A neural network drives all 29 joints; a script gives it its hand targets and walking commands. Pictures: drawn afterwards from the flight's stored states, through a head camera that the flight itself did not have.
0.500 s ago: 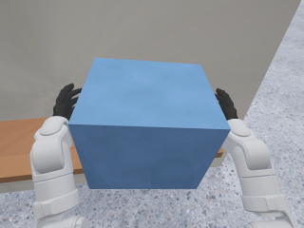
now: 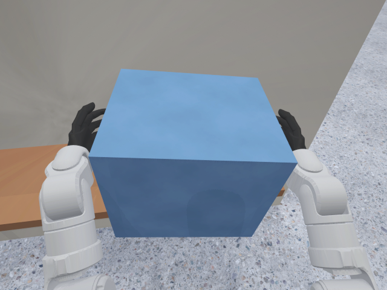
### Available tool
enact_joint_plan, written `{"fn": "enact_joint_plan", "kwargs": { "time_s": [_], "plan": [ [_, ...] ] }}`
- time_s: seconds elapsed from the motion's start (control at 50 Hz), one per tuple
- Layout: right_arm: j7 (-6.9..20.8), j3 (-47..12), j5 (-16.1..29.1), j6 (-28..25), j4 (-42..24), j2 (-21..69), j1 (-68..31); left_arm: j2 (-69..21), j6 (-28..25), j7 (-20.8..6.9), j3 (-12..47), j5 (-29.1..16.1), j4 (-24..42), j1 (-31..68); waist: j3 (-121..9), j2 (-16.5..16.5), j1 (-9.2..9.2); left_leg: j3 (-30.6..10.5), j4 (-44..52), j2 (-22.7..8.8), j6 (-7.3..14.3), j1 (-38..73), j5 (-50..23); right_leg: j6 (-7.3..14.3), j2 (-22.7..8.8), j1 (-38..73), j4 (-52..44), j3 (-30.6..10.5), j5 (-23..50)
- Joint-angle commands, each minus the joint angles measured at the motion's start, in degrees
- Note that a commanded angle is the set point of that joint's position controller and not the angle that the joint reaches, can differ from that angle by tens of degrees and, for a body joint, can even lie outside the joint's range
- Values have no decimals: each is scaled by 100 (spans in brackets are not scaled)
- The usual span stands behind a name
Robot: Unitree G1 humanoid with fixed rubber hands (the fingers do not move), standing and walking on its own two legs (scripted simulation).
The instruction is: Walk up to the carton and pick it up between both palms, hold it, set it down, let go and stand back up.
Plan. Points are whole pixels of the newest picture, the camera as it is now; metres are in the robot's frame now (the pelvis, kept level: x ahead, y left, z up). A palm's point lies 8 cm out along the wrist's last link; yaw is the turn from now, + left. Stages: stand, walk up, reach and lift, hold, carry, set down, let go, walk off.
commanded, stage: hold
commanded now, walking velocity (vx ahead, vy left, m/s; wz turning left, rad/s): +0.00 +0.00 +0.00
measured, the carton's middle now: (188, 155) +0.38 +0.00 +0.11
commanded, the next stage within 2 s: none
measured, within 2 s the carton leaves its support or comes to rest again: neither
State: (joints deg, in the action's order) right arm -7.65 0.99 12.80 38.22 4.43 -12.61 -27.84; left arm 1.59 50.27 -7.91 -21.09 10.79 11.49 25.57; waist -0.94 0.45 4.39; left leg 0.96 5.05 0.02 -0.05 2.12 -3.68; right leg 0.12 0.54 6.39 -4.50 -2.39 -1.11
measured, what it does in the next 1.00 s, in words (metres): stands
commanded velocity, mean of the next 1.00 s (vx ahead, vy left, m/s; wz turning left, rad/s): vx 0.00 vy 0.00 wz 0.00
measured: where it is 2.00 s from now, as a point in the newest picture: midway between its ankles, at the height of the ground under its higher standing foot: outside the picture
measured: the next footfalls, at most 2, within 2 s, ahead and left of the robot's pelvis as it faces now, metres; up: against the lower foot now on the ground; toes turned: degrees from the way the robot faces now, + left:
none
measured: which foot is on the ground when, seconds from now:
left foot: down 0.00-1.00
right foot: down 0.00-1.00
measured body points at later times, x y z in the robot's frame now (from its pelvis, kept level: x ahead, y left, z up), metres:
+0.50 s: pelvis +0.00 -0.01 +0.00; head -0.01 -0.01 +0.45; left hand +0.35 +0.19 +0.18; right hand +0.36 -0.20 +0.16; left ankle +0.01 +0.12 -0.76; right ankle -0.04 -0.11 -0.76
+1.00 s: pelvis +0.00 -0.01 +0.00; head -0.01 -0.01 +0.45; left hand +0.35 +0.19 +0.18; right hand +0.36 -0.20 +0.16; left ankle +0.01 +0.12 -0.76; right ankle -0.04 -0.11 -0.76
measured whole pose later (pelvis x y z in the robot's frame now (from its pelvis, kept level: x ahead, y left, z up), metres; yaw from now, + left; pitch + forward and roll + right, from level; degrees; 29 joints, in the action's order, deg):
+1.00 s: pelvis +0.00 -0.01 +0.00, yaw +0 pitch -2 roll +0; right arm -8.4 0.8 12.6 38.8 4.5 -12.2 -28.7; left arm 1.9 50.9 -8.8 -22.0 11.1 10.8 26.4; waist -0.2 0.4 3.7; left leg 1.5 5.1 -0.6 -0.5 3.2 -3.7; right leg 0.5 1.1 7.5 -4.9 -2.4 -0.8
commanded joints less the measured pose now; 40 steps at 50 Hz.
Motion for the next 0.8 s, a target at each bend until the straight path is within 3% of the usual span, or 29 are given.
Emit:
{"fn": "enact_joint_plan", "kwargs": {
  "time_s": [0.0,0.04,0.06,0.08,0.1,0.14,0.2,0.22,0.24,0.26,0.28,0.32,0.38,0.42,0.46,0.5,0.56,0.64,0.68,0.7,0.72,0.74,0.78],
  "plan": [
    [486,-1801,642,-469,-1838,1972,-3445,-1706,-176,-685,2553,-1069,1069,2938,-2482,99,179,29,-402,-1,-27,1149,-1489,-534,176,447,520,116,2105],
    [487,-1618,469,-399,-1628,1834,-3506,-1552,-90,-716,2322,-1026,693,2819,-2250,-32,140,85,-425,9,-14,1142,-1288,-594,200,431,464,161,1979],
    [478,-1634,393,-345,-1401,1833,-3180,-1484,-28,-758,2063,-868,392,2474,-1867,-193,-8,56,-329,-18,29,967,-1106,-608,178,538,420,180,1935],
    [450,-1643,460,-302,-1374,1814,-3023,-1478,6,-825,2060,-874,396,2380,-1619,-130,107,97,-272,-9,52,895,-969,-612,176,639,355,118,1934],
    [420,-1667,446,-298,-1435,1776,-3001,-1492,30,-865,1977,-844,436,2272,-1661,-200,-21,53,-273,-2,62,777,-929,-615,133,754,399,127,1939],
    [387,-1630,502,-287,-1308,1820,-3204,-1495,61,-889,1943,-775,451,2569,-1431,-134,19,83,-193,-20,56,688,-786,-629,137,697,434,44,1846],
    [377,-1955,718,-339,-1601,2026,-3320,-1567,-22,-852,2149,-859,791,2611,-2033,102,-174,139,-218,-34,93,781,-1110,-615,118,981,536,42,2071],
    [404,-1819,661,-350,-1458,1892,-3409,-1536,-53,-840,2175,-833,683,2796,-1961,134,-70,147,-240,-27,67,734,-936,-597,132,818,521,10,1787],
    [408,-1902,676,-389,-1592,1982,-3465,-1549,-68,-808,2061,-842,672,2763,-1913,5,-225,134,-282,-29,76,703,-1023,-609,145,818,533,77,1826],
    [405,-2123,772,-435,-1827,2069,-3541,-1592,-109,-786,2194,-945,807,2703,-2208,-77,-210,129,-321,-36,132,779,-1119,-629,119,946,599,53,2086],
    [406,-1937,715,-409,-1609,2002,-3455,-1503,-106,-768,2207,-895,846,2815,-1952,-73,-125,70,-302,-48,72,741,-1095,-577,139,766,600,34,2005],
    [378,-2045,731,-443,-1739,2109,-3477,-1560,-170,-772,2215,-953,840,2795,-2207,-147,-161,91,-316,-62,126,810,-1034,-582,112,753,622,-6,1896],
    [374,-1789,499,-433,-1374,1957,-3391,-1510,-191,-819,2211,-957,497,2834,-1893,43,-52,93,-228,-57,105,708,-650,-567,67,661,486,77,1553],
    [366,-1805,524,-405,-1218,1976,-3409,-1472,-214,-847,2086,-902,376,2902,-1701,-64,-76,128,-238,-59,170,688,-440,-580,51,411,424,18,1232],
    [356,-1766,504,-417,-1317,2067,-3461,-1581,-242,-848,2038,-908,282,2814,-1795,-32,-195,101,-236,-102,187,482,-515,-581,33,611,457,48,1312],
    [342,-1840,462,-416,-1435,1998,-3383,-1622,-266,-872,2180,-1001,448,2795,-1995,-183,-2,91,-237,-61,117,666,-921,-639,71,789,480,28,1915],
    [286,-1956,590,-353,-1557,2103,-3068,-1559,-183,-923,2224,-995,889,2604,-2167,7,37,34,-307,34,28,968,-1412,-616,82,1038,531,14,2651],
    [288,-1760,496,-304,-1460,1841,-3115,-1429,-29,-996,2106,-904,736,2531,-1740,34,77,83,-237,-3,-3,829,-1257,-605,119,894,437,107,2252],
    [313,-1802,549,-367,-1736,1843,-3396,-1560,-62,-927,2194,-963,767,2597,-1742,44,-27,49,-292,-48,26,846,-1169,-555,144,698,429,115,1841],
    [321,-1810,574,-364,-1769,1911,-3354,-1581,-75,-875,2300,-1009,967,2658,-1808,149,23,19,-328,-28,-13,911,-1257,-510,131,657,435,82,1947],
    [328,-1893,603,-359,-1714,1950,-3354,-1458,-96,-844,2281,-1032,966,2721,-1959,-137,-59,59,-357,-26,12,949,-1290,-564,125,646,478,101,2082],
    [333,-1858,554,-351,-1660,1909,-3365,-1485,-87,-833,2298,-996,857,2745,-1959,-44,-21,74,-289,-47,12,911,-1136,-579,147,652,473,127,1900],
    [361,-1826,539,-369,-1612,1855,-3382,-1390,-116,-817,2149,-949,721,2722,-1885,-161,-153,101,-252,-62,78,734,-867,-573,147,609,457,121,1641]
  ]
}}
